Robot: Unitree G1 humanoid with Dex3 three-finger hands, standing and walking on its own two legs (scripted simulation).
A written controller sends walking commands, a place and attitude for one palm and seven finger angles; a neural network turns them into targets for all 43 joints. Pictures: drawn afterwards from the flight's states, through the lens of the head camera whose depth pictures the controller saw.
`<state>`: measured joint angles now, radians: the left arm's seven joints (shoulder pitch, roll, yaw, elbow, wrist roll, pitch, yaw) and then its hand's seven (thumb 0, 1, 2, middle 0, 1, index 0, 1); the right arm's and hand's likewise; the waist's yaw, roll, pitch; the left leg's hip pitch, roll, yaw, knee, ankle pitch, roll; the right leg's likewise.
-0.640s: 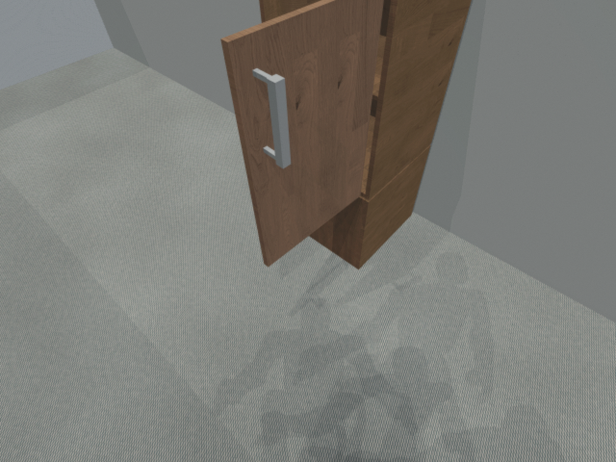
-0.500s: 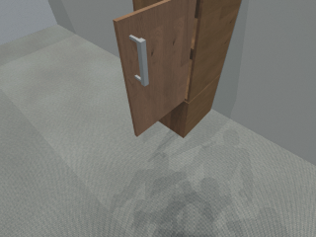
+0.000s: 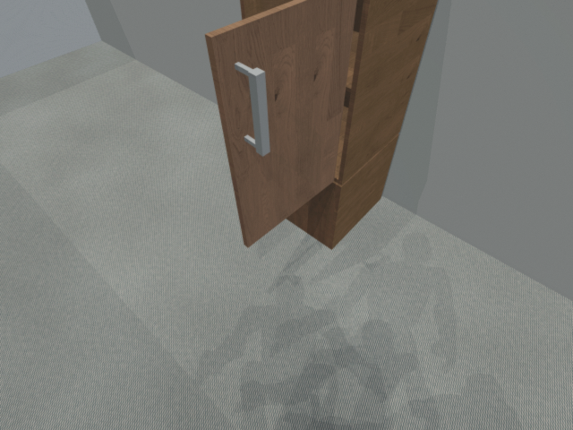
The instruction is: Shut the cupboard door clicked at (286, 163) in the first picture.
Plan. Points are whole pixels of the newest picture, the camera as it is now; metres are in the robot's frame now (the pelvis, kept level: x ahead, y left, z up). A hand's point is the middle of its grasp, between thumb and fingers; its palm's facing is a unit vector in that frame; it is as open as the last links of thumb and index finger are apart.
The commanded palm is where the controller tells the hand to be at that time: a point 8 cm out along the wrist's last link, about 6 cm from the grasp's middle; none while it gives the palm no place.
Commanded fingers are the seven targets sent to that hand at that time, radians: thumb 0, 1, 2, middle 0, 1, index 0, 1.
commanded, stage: look at it before walking up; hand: left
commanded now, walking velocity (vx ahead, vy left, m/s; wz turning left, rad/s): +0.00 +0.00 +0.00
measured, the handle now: (252, 111) +0.65 +0.10 +0.09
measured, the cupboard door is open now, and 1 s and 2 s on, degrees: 87 87 87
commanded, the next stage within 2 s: walk around to get in front in 0.20 s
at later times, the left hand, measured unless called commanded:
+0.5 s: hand out of the picture +0.07 +0.24 -0.17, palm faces -0.06 -0.95 -0.32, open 7.4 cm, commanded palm none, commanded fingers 0.00 0.90 0.90 -0.20 -0.30 -0.20 -0.30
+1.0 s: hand out of the picture +0.06 +0.17 -0.17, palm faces -0.24 -0.93 -0.28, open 7.4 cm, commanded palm none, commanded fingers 0.00 0.90 0.90 -0.20 -0.30 -0.20 -0.30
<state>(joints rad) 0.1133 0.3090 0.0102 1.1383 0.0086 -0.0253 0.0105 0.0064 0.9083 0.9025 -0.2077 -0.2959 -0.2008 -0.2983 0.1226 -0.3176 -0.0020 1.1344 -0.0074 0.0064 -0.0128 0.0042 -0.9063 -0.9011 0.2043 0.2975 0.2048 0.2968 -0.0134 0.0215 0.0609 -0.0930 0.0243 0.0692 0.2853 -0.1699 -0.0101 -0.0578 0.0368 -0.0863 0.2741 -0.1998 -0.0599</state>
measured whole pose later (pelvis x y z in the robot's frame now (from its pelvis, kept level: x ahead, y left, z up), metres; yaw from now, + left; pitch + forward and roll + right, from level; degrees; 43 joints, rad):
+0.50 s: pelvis +0.00 +0.01 +0.00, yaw -4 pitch -1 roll +0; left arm 0.14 0.28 0.02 1.10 0.01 0.02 0.02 0.01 0.91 0.90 -0.21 -0.30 -0.20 -0.30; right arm 0.12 -0.28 -0.01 1.08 -0.01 0.03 -0.03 0.00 -0.91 -0.90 0.20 0.30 0.20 0.30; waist 0.00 0.02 0.06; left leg -0.14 0.04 0.13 0.38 -0.23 -0.01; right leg -0.13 0.05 -0.03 0.38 -0.23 -0.05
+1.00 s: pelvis -0.03 -0.01 -0.01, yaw -18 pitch +1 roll +3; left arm 0.23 0.19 0.07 0.97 0.02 0.03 0.01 0.01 0.91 0.90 -0.21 -0.30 -0.20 -0.30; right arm 0.09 -0.23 -0.07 0.96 0.00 0.07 -0.03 0.01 -0.91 -0.90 0.20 0.30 0.20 0.30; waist 0.02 0.00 0.12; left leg -0.47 0.04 0.00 1.06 -0.40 -0.07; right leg -0.29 0.06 0.08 0.50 -0.22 -0.07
